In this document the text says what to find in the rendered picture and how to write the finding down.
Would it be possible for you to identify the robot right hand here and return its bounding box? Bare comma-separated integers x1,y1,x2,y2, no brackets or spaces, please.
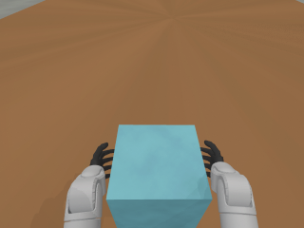
200,140,224,178

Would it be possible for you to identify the robot right forearm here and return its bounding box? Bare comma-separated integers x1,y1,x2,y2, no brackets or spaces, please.
210,161,258,228

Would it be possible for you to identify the robot left forearm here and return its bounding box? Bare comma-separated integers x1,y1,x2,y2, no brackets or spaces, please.
64,164,106,228

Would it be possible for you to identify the carton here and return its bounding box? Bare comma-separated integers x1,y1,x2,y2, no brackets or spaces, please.
106,124,213,228

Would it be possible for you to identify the robot left hand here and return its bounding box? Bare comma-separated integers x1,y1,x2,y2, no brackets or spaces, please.
89,142,115,179

